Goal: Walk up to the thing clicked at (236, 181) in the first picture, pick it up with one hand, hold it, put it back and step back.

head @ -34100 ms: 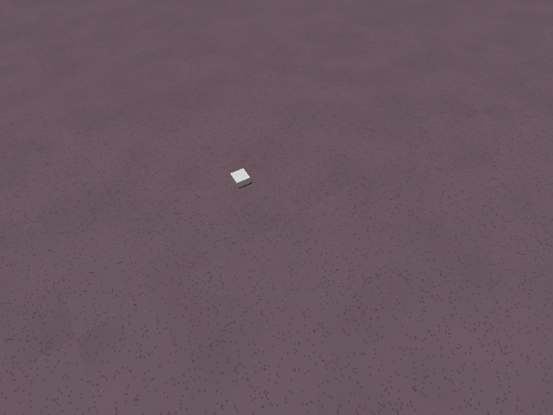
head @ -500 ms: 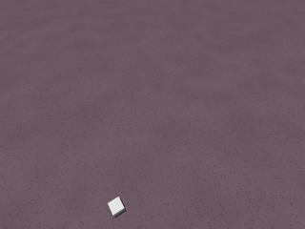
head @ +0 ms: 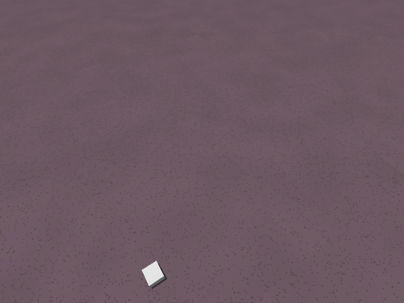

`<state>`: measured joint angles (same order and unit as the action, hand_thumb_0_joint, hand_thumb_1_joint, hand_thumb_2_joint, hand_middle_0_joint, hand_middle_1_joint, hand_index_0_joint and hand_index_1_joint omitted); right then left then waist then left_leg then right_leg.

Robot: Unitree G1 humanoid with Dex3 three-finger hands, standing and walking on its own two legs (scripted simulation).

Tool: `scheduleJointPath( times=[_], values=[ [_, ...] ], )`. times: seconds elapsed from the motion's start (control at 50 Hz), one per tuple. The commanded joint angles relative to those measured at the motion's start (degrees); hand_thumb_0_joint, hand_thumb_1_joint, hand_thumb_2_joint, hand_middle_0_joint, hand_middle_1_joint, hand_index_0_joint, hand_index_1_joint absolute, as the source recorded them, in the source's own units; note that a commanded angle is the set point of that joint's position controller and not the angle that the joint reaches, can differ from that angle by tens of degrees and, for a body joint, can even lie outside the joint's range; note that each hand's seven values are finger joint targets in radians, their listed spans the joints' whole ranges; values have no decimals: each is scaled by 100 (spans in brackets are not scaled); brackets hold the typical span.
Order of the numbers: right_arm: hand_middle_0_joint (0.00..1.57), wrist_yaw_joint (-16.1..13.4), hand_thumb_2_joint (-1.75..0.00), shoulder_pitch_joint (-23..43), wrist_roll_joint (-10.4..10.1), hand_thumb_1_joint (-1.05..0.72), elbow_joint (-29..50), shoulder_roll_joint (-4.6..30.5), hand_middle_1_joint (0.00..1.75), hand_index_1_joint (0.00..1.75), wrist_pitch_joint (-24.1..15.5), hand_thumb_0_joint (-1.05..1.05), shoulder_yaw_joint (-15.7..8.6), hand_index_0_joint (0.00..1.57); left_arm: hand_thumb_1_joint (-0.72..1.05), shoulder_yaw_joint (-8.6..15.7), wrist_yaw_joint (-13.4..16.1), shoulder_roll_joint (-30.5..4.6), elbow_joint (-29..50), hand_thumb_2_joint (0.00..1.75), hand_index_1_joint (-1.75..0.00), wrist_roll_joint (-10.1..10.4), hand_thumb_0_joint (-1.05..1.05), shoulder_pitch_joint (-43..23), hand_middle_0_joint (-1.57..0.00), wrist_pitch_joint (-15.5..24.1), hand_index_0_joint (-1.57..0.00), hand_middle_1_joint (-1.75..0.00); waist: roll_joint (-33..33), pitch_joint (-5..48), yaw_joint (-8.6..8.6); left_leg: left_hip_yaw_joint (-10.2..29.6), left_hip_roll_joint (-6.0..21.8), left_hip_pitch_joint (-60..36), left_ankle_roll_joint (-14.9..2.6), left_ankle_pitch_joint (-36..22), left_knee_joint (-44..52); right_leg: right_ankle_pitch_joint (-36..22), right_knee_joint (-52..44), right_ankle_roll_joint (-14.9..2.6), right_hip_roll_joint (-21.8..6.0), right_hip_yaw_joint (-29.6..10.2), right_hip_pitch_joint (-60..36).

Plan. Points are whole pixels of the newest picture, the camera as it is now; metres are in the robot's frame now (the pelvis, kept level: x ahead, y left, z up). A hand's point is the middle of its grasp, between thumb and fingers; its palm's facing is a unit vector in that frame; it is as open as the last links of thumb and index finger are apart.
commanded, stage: stand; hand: left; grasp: from above
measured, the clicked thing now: (153, 274) +0.38 +0.28 -0.76
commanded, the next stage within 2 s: step back in 0.34 s
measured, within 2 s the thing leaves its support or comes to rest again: neither
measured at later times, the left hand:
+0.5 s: hand out of the picture +0.08 +0.27 -0.16, palm faces -0.01 -0.93 -0.36, open 7.4 cm
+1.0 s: hand out of the picture +0.02 +0.30 -0.18, palm faces -0.12 -0.92 -0.36, open 7.4 cm
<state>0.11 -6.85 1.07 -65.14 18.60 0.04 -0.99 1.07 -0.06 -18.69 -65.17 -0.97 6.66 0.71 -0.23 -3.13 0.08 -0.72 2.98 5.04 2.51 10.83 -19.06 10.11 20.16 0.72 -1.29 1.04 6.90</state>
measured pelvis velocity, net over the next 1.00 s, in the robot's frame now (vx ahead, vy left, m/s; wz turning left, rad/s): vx -0.11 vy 0.05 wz -0.08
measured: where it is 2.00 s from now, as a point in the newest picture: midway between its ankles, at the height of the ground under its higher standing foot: outside the picture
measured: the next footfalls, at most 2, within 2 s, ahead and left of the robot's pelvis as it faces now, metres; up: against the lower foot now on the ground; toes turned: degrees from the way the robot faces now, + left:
right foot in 1.06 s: -0.10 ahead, -0.08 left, +0.00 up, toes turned -2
left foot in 1.38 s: -0.18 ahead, +0.15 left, +0.00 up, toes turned -4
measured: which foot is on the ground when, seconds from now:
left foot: down 0.00-1.00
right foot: down 0.00-0.62, up 0.64-1.00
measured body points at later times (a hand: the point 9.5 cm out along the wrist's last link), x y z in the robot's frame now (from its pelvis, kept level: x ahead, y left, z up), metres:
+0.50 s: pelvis -0.02 +0.01 -0.01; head +0.03 +0.01 +0.44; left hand +0.08 +0.32 -0.14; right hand +0.07 -0.31 -0.14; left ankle -0.02 +0.14 -0.73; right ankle +0.01 -0.13 -0.75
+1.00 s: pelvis -0.11 +0.05 -0.02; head -0.03 +0.06 +0.42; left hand +0.02 +0.35 -0.15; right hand -0.03 -0.27 -0.13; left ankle -0.05 +0.14 -0.75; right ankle -0.14 -0.09 -0.72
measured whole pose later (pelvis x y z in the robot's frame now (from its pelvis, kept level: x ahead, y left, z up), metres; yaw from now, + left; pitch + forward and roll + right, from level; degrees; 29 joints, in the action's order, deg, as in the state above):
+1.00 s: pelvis -0.11 +0.05 -0.02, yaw -5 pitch -2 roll -1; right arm -1.1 -6.7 1.3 -49.4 19.9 1.2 -2.7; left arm 4.0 0.4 -22.0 -50.4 -1.0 6.9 -3.7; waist 1.5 -12.3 0.9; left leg -3.8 0.2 18.4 -3.2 14.6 -35.0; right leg 27.7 49.4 0.4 3.1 -5.8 18.1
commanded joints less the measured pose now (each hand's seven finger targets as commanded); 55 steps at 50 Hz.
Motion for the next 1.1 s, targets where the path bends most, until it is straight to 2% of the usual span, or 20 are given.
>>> scheduleJointPath(
  times=[0.0, 0.3, 0.32, 0.38, 0.44, 0.46, 0.52, 0.56, 0.58, 0.6, 0.62, 0.7, 0.74, 0.86, 0.9, 0.98, 1.02, 1.04, 1.06, 1.08],
  values=[
    [20, -74, -90, 180, -10, -90, 307, 1158, 30, 30, -134, 0, -189, 20, 90, 212, 93, -1208, 330, 90, -30, 17, 0, -213, -20, 113, -20, -30, 23, 236, -13, 352, 461, 108, -292, -432, 347, -443, -407, -138, -583, -466, 45],
    [20, -73, -90, 167, -11, -90, 295, 1224, 30, 30, -144, 0, -179, 20, 90, 188, 84, -1250, 361, 90, -30, 40, 0, -262, -20, 120, -20, -30, -31, 433, 5, 330, 483, 28, -255, -750, 324, -882, -343, -157, -624, -460, -114],
    [20, -44, -90, 432, -68, -90, 467, 1522, 30, 30, -40, 0, -265, 20, 90, 452, 97, -1695, 496, 90, -30, 162, 0, -243, -20, 56, -20, -30, 71, -208, -59, 381, 374, 459, -421, -1452, -331, -1897, 49, -196, -579, -595, 389],
    [20, -42, -90, 158, -157, -90, 673, 1337, 30, 30, 63, 0, -291, 20, 90, 538, 135, -1775, 751, 90, -30, 159, 0, -187, -20, 4, -20, -30, 488, 460, 25, 78, 27, 442, -418, -1225, -1392, -2531, 104, -678, -953, -896, 251],
    [20, -15, -90, -20, -120, -90, 870, 1286, 30, 30, 222, 0, -394, 20, 90, 589, 154, -1886, 1152, 90, -30, 14, 0, -514, -20, -54, -20, -30, 1129, 626, 37, 127, -551, 918, -457, 1788, -3063, -2299, -57, -1464, -1751, -1581, 554],
    [20, 1, -90, -151, -109, -90, 947, 1275, 30, 30, 262, 0, -408, 20, 90, 610, 152, -1898, 1296, 90, -30, -49, 0, -610, -20, -62, -20, -30, 1137, 649, 79, 365, -505, 1049, -520, 2077, -3498, -2322, 124, -1574, -1812, -1484, 636],
    [20, -7, -90, -452, -143, -90, 1058, 1312, 30, 30, 216, 0, -436, 20, 90, 527, 198, -1701, 1551, 90, -30, -78, 0, -785, -20, -120, -20, -30, 1172, 747, 198, 377, -309, 1187, -503, 1531, -2588, -2554, 753, -1244, -1478, -1140, 394],
    [20, -37, -90, -638, -29, -90, 1009, 1277, 30, 30, 130, 0, -452, 20, 90, 465, 183, -1641, 1638, 90, -30, 22, 0, -803, -20, -235, -20, -30, 764, 692, 286, 117, -298, 843, -420, -88, -812, -2006, 1427, -859, -1074, -858, 469],
    [20, -54, -90, -547, 92, -90, 1062, 1573, 30, 30, 101, 0, -536, 20, 90, 419, 171, -1405, 1725, 90, -30, 92, 0, -722, -20, -303, -20, -30, -173, 527, 199, 933, 294, 654, -453, -1416, -279, -996, 2114, -537, -477, -632, 988],
    [20, -58, -90, -363, 174, -90, 1166, 2009, 30, 30, 53, 0, -629, 20, 90, 364, 192, -1084, 1763, 90, -30, 135, 0, -523, -20, -340, -20, -30, -1318, 440, 17, 2317, 1291, 119, -814, -2859, -27, 1818, 2873, -315, 540, -487, 2006],
    [20, -59, -90, -318, 79, -90, 1311, 2325, 30, 30, 30, 0, -689, 20, 90, 423, 259, -1271, 1757, 90, -30, 72, 0, -448, -20, -361, -20, -30, -1145, 644, 170, 2554, 1733, 223, -1410, -3597, -285, 2746, 3667, -243, 740, -1053, 1946],
    [20, -209, -90, 313, 96, -90, 1628, 1750, 30, 30, 1, 0, -581, 20, 90, 429, 296, -1385, 1587, 90, -30, 116, 0, -63, -20, -381, -20, -30, -889, 589, -143, 1324, 1012, -36, -1165, -3561, -743, 1860, 4891, -216, 758, -1404, 2423],
    [20, -249, -90, 43, 31, -90, 1650, 1591, 30, 30, -13, 0, -551, 20, 90, 503, 234, -1408, 1639, 90, -30, 45, 0, -3, -20, -355, -20, -30, -742, 620, -60, 1346, 973, -335, -1094, -3498, -754, 1696, 4858, -70, 707, -1235, 2275],
    [20, -279, -90, -394, 16, -90, 1769, 1714, 30, 30, 3, 0, -621, 20, 90, 551, 192, -1330, 1960, 90, -30, 17, 0, -105, -20, -315, -20, -30, -667, 593, 271, 1488, 1325, -715, -1657, -3404, -893, 1981, 3709, 74, 519, -962, 2146],
    [20, -267, -90, -419, 25, -90, 1827, 1719, 30, 30, 4, 0, -623, 20, 90, 563, 167, -1317, 1996, 90, -30, 2, 0, -37, -20, -296, -20, -30, -591, 686, 287, 1430, 1253, -630, -1627, -3053, -934, 1901, 3241, 30, 443, -835, 1940],
    [20, -206, -90, -147, 20, -90, 1958, 1818, 30, 30, 42, 0, -608, 20, 90, 596, 99, -1261, 1903, 90, -30, -19, 0, 390, -20, -239, -20, -30, -820, 861, 108, 1385, 1203, -73, -1461, -1968, -980, 1492, 1851, -123, 268, -401, 1091],
    [20, -171, -90, 102, -29, -90, 1992, 1801, 30, 30, 94, 0, -580, 20, 90, 623, 97, -1223, 1728, 90, -30, -66, 0, 826, -20, -192, -20, -30, -617, 894, -172, 1174, 1054, 571, -1159, -1461, -1262, 382, 633, -301, 223, -259, 272],
    [20, -151, -90, 89, -71, -90, 1983, 1643, 30, 30, 106, 0, -521, 20, 90, 682, 103, -1410, 1746, 90, -30, -126, 0, 884, -20, -151, -20, -30, -179, 880, -176, 1014, 775, 1163, -859, -798, -1521, 14, 475, -438, -129, -853, -59],
    [20, -125, -90, 89, -108, -90, 2072, 1405, 30, 30, 110, 0, -445, 20, 90, 787, 87, -1829, 1886, 90, -30, -132, 0, 723, -20, -120, -20, -30, 886, 612, -120, 585, -116, 2002, -454, 431, -2325, -323, 179, -911, -1002, -2221, -35],
    [20, -189, -90, 236, -107, -90, 2039, 1344, 30, 30, 156, 0, -482, 20, 90, 843, 70, -2251, 2053, 90, -30, -94, 0, 300, -20, -148, -20, -30, 1724, 221, -282, 281, -869, 1932, -264, 2423, -3738, -604, -315, -1882, -2052, -3162, 1096]
  ],
)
